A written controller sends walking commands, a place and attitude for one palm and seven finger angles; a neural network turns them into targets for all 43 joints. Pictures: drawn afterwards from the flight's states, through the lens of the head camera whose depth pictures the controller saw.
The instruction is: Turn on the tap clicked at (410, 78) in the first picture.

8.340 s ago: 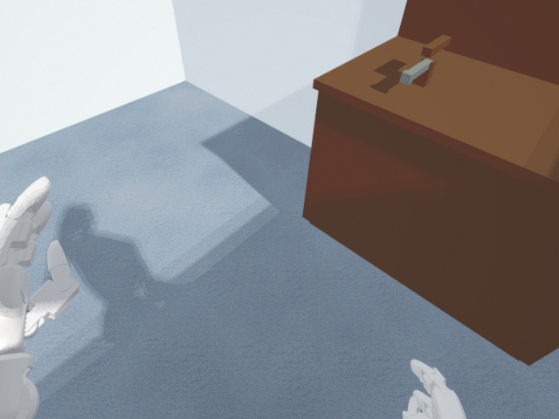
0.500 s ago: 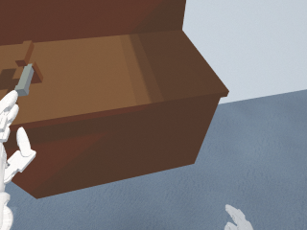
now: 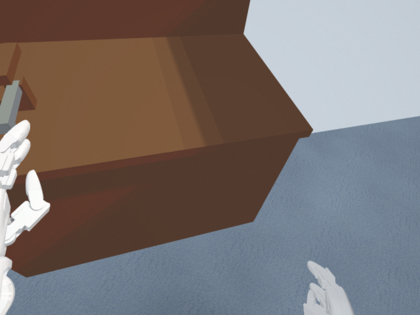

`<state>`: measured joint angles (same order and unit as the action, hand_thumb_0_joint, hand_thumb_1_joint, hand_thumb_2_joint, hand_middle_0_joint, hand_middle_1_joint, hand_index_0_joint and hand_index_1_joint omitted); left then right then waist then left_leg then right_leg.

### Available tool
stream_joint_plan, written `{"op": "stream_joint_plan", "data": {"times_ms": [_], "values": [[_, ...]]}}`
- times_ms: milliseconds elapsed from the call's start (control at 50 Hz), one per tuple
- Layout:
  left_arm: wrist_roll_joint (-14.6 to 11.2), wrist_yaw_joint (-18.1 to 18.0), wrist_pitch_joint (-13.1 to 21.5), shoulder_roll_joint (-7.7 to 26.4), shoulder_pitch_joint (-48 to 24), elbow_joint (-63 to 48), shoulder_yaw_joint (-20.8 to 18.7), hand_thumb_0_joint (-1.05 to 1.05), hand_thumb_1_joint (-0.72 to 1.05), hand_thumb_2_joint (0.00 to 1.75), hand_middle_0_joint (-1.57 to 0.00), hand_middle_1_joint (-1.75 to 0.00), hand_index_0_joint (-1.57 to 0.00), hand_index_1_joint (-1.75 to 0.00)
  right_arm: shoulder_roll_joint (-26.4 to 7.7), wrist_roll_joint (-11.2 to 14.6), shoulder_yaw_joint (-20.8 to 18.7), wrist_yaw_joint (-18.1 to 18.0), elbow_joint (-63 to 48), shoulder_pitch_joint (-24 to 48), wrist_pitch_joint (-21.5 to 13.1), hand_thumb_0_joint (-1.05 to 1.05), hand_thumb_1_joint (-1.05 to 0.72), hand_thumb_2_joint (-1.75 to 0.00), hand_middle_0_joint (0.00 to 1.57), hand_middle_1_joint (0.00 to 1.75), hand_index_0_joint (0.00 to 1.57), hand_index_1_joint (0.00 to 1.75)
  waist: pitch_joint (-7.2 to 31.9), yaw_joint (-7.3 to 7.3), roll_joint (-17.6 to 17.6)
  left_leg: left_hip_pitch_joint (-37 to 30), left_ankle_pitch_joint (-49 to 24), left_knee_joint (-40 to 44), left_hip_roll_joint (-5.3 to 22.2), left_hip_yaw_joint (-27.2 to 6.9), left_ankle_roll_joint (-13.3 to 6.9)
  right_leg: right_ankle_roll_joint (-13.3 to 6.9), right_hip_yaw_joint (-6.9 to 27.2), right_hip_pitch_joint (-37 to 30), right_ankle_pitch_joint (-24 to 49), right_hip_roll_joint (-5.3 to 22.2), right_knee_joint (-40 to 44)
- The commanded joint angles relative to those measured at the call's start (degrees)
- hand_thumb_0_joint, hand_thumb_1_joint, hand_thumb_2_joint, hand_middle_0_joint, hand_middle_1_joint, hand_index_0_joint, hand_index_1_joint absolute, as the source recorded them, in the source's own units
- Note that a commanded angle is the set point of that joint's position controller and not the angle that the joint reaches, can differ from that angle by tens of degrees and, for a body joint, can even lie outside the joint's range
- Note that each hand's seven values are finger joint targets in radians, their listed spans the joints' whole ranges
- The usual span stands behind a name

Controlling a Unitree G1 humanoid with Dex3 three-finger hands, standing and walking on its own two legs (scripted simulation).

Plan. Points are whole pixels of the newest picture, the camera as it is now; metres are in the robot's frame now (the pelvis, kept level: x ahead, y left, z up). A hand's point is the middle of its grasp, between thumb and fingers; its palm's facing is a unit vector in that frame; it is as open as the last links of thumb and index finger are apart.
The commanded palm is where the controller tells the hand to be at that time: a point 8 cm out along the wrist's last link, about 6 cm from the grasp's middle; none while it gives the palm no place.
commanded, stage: shuffle to correct the standing spot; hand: left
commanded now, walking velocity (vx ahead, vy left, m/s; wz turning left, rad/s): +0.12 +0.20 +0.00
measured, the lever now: (4, 124) +0.44 +0.46 +0.05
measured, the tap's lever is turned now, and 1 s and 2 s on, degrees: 0 0 0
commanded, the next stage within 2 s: come to a stop and stand still in 1.08 s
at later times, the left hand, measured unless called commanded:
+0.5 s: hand (10, 178) +0.25 +0.29 +0.17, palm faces +0.40 -0.86 -0.32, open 7.4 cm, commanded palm +0.18 +0.34 +0.17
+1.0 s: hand out of the picture +0.28 +0.40 +0.16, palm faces +0.35 -0.83 -0.44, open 7.4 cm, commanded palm +0.23 +0.44 +0.17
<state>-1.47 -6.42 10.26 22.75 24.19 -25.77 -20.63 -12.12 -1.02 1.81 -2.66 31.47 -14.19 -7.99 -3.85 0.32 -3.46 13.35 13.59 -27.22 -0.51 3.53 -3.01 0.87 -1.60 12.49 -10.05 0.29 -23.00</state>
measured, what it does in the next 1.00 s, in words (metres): steps to the left: left foot, then right foot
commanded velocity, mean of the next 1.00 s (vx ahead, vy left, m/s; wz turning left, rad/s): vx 0.12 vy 0.16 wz -0.07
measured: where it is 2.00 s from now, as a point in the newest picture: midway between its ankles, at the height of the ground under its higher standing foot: outside the picture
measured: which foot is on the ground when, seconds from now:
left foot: down 0.00-0.46, up 0.48-0.58, down 0.60-0.80, up 0.82-1.00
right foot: down 0.00-0.60, up 0.62-0.76, down 0.78-1.00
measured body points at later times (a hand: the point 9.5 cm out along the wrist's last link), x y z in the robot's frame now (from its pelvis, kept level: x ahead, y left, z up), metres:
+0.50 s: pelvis +0.02 +0.06 -0.02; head +0.04 +0.07 +0.43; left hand +0.22 +0.33 +0.19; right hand +0.21 -0.16 -0.09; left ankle +0.01 +0.10 -0.72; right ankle +0.03 -0.11 -0.74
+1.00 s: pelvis +0.06 +0.17 -0.01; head +0.08 +0.17 +0.44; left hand +0.26 +0.44 +0.19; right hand +0.20 -0.09 -0.10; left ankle +0.09 +0.30 -0.71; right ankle +0.06 +0.02 -0.74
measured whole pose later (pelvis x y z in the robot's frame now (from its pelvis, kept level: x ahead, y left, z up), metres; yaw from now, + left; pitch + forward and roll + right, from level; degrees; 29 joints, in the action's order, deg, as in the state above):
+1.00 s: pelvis +0.06 +0.17 -0.01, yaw -2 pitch -1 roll -1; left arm -1.9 -8.2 14.3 22.2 29.5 -28.9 -22.2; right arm -13.4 0.1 -0.5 -0.8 35.8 -12.4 -3.2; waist -3.5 1.4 0.1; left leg 24.7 21.4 -50.3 3.3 0.3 -0.6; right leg 2.2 -4.4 13.2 -16.8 4.6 -31.8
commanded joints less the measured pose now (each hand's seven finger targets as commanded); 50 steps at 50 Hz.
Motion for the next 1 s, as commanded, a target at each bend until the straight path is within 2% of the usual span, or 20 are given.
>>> {"op": "stream_joint_plan", "data": {"times_ms": [0, 120, 220, 280, 360, 440, 460, 500, 520, 560, 580, 600, 640, 720, 740, 760, 780, 800, 900, 980], "values": [[-0.9, -2.0, 5.9, 7.4, -3.5, -19.4, -6.4, 0.0, 0.9, 0.9, -0.2, -0.3, -0.2, -0.3, -7.9, 0.0, -3.1, 0.5, -9.2, 6.4, -3.8, 0.0, -0.9, -0.9, 0.2, 0.3, 0.2, 0.3, 16.0, -1.22, 11.6, -2.9, -22.7, 0.6, 3.8, -4.3, 2.2, -2.4, 0.8, -10.5, 17.5, 2.4, -2.2], [-1.3, -2.4, 4.8, 5.2, 2.6, -12.6, -5.1, 0.0, 0.9, 0.9, -0.2, -0.3, -0.2, -0.3, -8.7, 0.5, -4.4, 1.4, -7.9, 6.0, -1.5, 0.0, -0.9, -0.9, 0.2, 0.3, 0.2, 0.3, 11.6, 0.01, 0.4, 1.9, -9.5, -3.4, 3.3, -5.2, 1.3, -4.2, 5.0, -5.7, 9.4, 6.8, -3.1], [-1.4, -2.2, 5.3, 6.6, -5.1, -12.2, -6.0, 0.0, 0.9, 0.9, -0.2, -0.3, -0.2, -0.3, -8.3, 0.7, -3.7, 0.4, -8.4, 7.9, 0.4, 0.0, -0.9, -0.9, 0.2, 0.3, 0.2, 0.3, 5.4, 0.1, 7.8, 3.2, -2.8, 5.3, 6.2, -9.8, 1.2, -2.4, 0.4, 0.5, 0.2, 1.6, -9.7], [-1.1, -2.1, 5.9, 7.3, -10.6, -16.3, -5.1, 0.0, 0.9, 0.9, -0.2, -0.3, -0.2, -0.3, -7.9, 0.1, -3.5, 0.3, -8.7, 7.6, -0.1, 0.0, -0.9, -0.9, 0.2, 0.3, 0.2, 0.3, 6.1, -0.12, 14.4, -5.3, -13.9, 7.4, 8.9, -12.0, 2.4, -1.6, -2.7, 7.2, -9.4, -0.1, -14.6], [-0.7, -2.6, 5.3, 6.2, -9.3, -17.6, -3.7, 0.0, 0.9, 0.9, -0.2, -0.3, -0.2, -0.3, -8.1, -0.2, -3.3, 1.2, -9.2, 8.5, -0.7, 0.0, -0.9, -0.9, 0.2, 0.3, 0.2, 0.3, 9.3, -0.71, 11.8, -4.0, -23.4, -0.2, 7.3, -7.3, 3.3, -3.7, -2.2, -2.0, -1.8, 1.5, -6.0], [-1.6, -3.6, 5.4, 7.6, -1.8, -13.6, -6.2, 0.0, 0.9, 0.9, -0.2, -0.3, -0.2, -0.3, -8.5, 0.9, -4.7, 2.0, -9.2, 8.8, 1.0, 0.0, -0.9, -0.9, 0.2, 0.3, 0.2, 0.3, 9.8, -1.32, -11.2, 19.4, 8.5, -26.7, 0.8, -5.1, 3.4, -15.6, 26.3, -15.2, 9.9, 22.6, 1.3], [-1.7, -4.0, 5.7, 7.6, -1.0, -13.9, -6.9, 0.0, 0.9, 0.9, -0.2, -0.3, -0.2, -0.3, -7.9, 1.0, -4.4, 2.2, -8.5, 9.1, 1.7, 0.0, -0.9, -0.9, 0.2, 0.3, 0.2, 0.3, 8.1, -1.47, -9.9, 22.9, 17.6, -31.3, 3.2, -8.6, 2.5, -16.3, 27.8, -14.2, 8.0, 24.9, 2.5], [-1.4, -4.4, 5.7, 7.8, -0.7, -14.5, -8.1, 0.0, 0.9, 0.9, -0.2, -0.3, -0.2, -0.3, -7.2, 0.9, -3.8, 2.6, -6.9, 8.7, 2.7, 0.0, -0.9, -0.9, 0.2, 0.3, 0.2, 0.3, 5.8, -0.79, -4.6, 18.2, 20.0, -24.8, 7.5, -13.1, 1.3, -12.7, 20.9, -4.9, 3.4, 23.0, -0.4], [-1.2, -4.2, 5.8, 7.4, -0.6, -14.4, -8.2, 0.0, 0.9, 0.9, -0.2, -0.3, -0.2, -0.3, -6.6, 0.8, -3.5, 2.6, -6.3, 8.5, 3.2, 0.0, -0.9, -0.9, 0.2, 0.3, 0.2, 0.3, 6.0, 0.86, -2.0, 9.5, 14.5, -16.1, 6.5, -9.9, 1.3, -9.9, 14.1, 2.3, 1.2, 18.5, -2.5], [-1.4, -3.2, 6.2, 7.6, -2.4, -17.4, -7.8, 0.0, 0.9, 0.9, -0.2, -0.3, -0.2, -0.3, -7.0, 1.4, -4.0, 1.4, -6.0, 8.4, 3.2, 0.0, -0.9, -0.9, 0.2, 0.3, 0.2, 0.3, 6.1, 2.02, 14.5, -4.1, 1.6, 0.5, 1.1, -6.2, 2.2, -3.7, 0.5, 9.8, -3.8, 4.2, -17.5], [-1.5, -3.0, 6.7, 7.6, -2.6, -19.1, -7.9, 0.0, 0.9, 0.9, -0.2, -0.3, -0.2, -0.3, -8.4, 1.3, -4.9, 1.1, -7.1, 8.7, 2.2, 0.0, -0.9, -0.9, 0.2, 0.3, 0.2, 0.3, 6.0, 1.21, 25.4, -7.5, -5.4, 7.5, 9.9, -19.7, -1.4, 0.2, -4.2, 16.6, -15.1, -1.7, -27.7], [-0.8, -3.2, 7.2, 8.8, -3.6, -20.7, -8.8, 0.0, 0.9, 0.9, -0.2, -0.3, -0.2, -0.3, -7.1, 1.0, -5.2, 1.1, -8.2, 8.6, 1.1, 0.0, -0.9, -0.9, 0.2, 0.3, 0.2, 0.3, 7.7, 0.66, 24.7, -7.0, -8.1, 8.5, 12.7, -22.1, -6.0, 0.1, -1.8, 17.6, -22.9, -2.8, -35.1], [-1.6, -3.0, 7.0, 11.0, -5.2, -19.9, -10.7, 0.0, 0.9, 0.9, -0.2, -0.3, -0.2, -0.3, -6.8, 0.7, -4.5, 1.2, -7.8, 9.1, -0.4, 0.0, -0.9, -0.9, 0.2, 0.3, 0.2, 0.3, 6.9, 0.21, 16.4, -1.6, -5.1, 9.2, 13.3, -21.7, -7.7, 0.0, -1.1, 14.8, -22.7, -0.6, -36.0], [-0.4, -3.1, 5.9, 7.5, -5.0, -18.0, -6.5, 0.0, 0.9, 0.9, -0.2, -0.3, -0.2, -0.3, -7.8, 1.2, -3.9, 1.7, -6.8, 9.5, -2.0, 0.0, -0.9, -0.9, 0.2, 0.3, 0.2, 0.3, 7.9, -0.31, 11.9, 4.2, -9.6, 0.5, 8.1, -9.6, -3.4, -0.6, -5.0, -3.6, -8.1, 0.4, -7.5], [-0.4, -3.3, 5.7, 8.0, -3.4, -16.9, -6.9, 0.0, 0.9, 0.9, -0.2, -0.3, -0.2, -0.3, -7.8, 1.1, -3.7, 1.8, -6.9, 9.9, -2.0, 0.0, -0.9, -0.9, 0.2, 0.3, 0.2, 0.3, 8.6, -0.68, 10.3, 8.0, -6.3, -2.9, 6.2, -8.0, -2.1, -1.7, -2.8, -9.8, -2.5, 2.0, -2.3], [-0.2, -3.3, 5.8, 8.7, -0.7, -15.6, -7.0, 0.0, 0.9, 0.9, -0.2, -0.3, -0.2, -0.3, -7.1, 1.0, -3.7, 1.9, -7.1, 9.3, -1.5, 0.0, -0.9, -0.9, 0.2, 0.3, 0.2, 0.3, 10.8, -0.82, 3.1, 15.1, -0.8, -10.8, 3.6, -6.2, -0.8, -4.9, 7.3, -16.7, -2.2, 9.0, 0.2], [-0.4, -3.4, 5.6, 9.5, 0.2, -14.5, -7.5, 0.0, 0.9, 0.9, -0.2, -0.3, -0.2, -0.3, -7.1, 0.9, -4.1, 2.0, -7.5, 8.7, -1.0, 0.0, -0.9, -0.9, 0.2, 0.3, 0.2, 0.3, 10.2, -0.8, -5.8, 21.9, 7.5, -23.0, 0.3, -3.1, 1.0, -10.2, 24.8, -17.0, -5.7, 20.6, 5.1], [-1.2, -3.7, 5.9, 9.4, -0.3, -14.2, -8.3, 0.0, 0.9, 0.9, -0.2, -0.3, -0.2, -0.3, -8.2, 0.3, -4.4, 2.0, -6.7, 8.6, -0.5, 0.0, -0.9, -0.9, 0.2, 0.3, 0.2, 0.3, 7.6, -0.69, -3.6, 25.5, 14.0, -32.8, 1.3, -5.2, 2.5, -13.9, 30.6, -13.2, -8.4, 26.7, 8.4], [-1.3, -3.2, 6.8, 9.2, 4.1, -10.5, -10.5, 0.0, 0.9, 0.9, -0.2, -0.3, -0.2, -0.3, -6.9, 1.4, -4.4, 2.0, -4.8, 8.0, 2.0, 0.0, -0.9, -0.9, 0.2, 0.3, 0.2, 0.3, 5.5, 0.23, -3.8, 21.5, 9.7, -30.9, 6.5, -8.5, 2.6, -10.5, 11.9, -5.8, 7.1, 19.8, 3.2], [-1.1, -3.1, 6.4, 7.8, 0.0, -13.5, -8.2, 0.0, 0.9, 0.9, -0.2, -0.3, -0.2, -0.3, -4.8, 1.3, -4.3, 0.5, -4.5, 8.2, 0.5, 0.0, -0.9, -0.9, 0.2, 0.3, 0.2, 0.3, 6.4, 0.14, -4.0, -1.5, 1.6, -7.6, 1.0, 3.1, 2.2, -5.1, 1.1, 3.9, -1.6, 11.5, -0.8]]}}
